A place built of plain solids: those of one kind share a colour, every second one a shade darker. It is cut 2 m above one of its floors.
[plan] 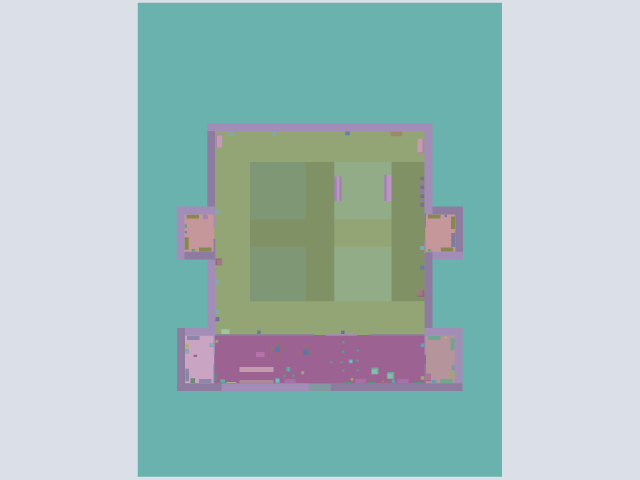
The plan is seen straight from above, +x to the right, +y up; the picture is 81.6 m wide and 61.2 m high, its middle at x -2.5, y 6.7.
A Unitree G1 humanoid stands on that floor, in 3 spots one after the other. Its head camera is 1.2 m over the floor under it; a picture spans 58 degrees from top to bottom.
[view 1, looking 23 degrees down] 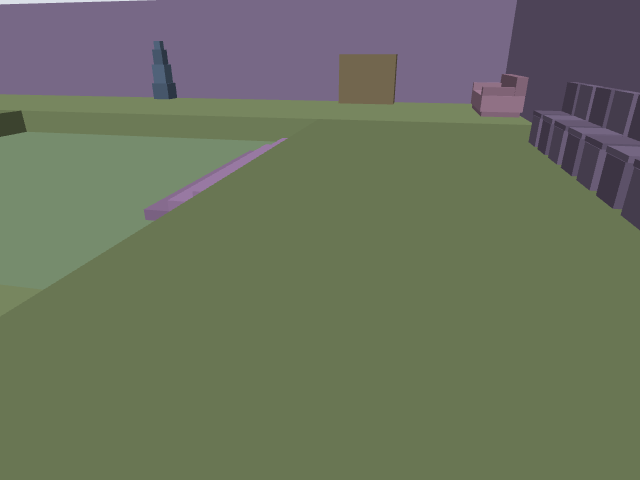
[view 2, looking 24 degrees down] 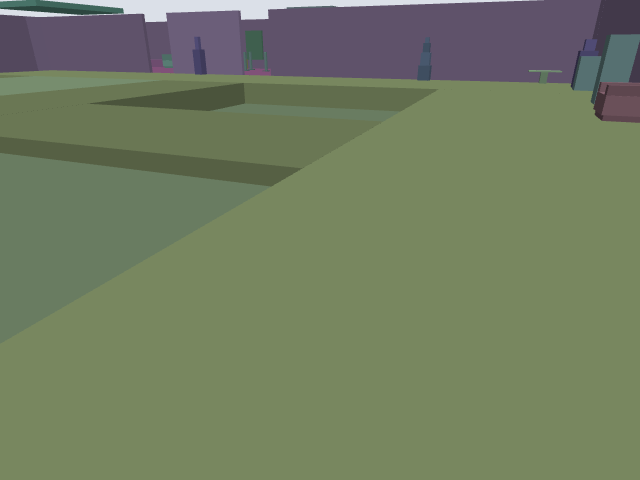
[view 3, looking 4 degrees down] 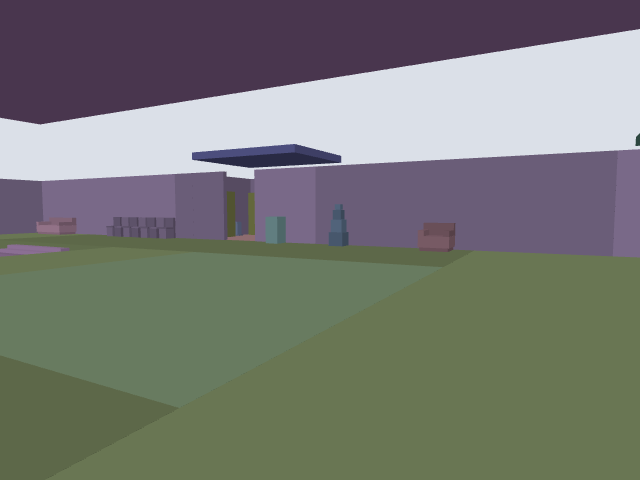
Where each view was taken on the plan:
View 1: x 8.58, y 7.58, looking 102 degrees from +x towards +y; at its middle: floor_gang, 3.07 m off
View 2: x -13.32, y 13.54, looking -68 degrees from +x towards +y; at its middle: floor_gang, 2.95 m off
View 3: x -2.52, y -3.06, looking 28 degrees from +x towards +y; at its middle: wall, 15.16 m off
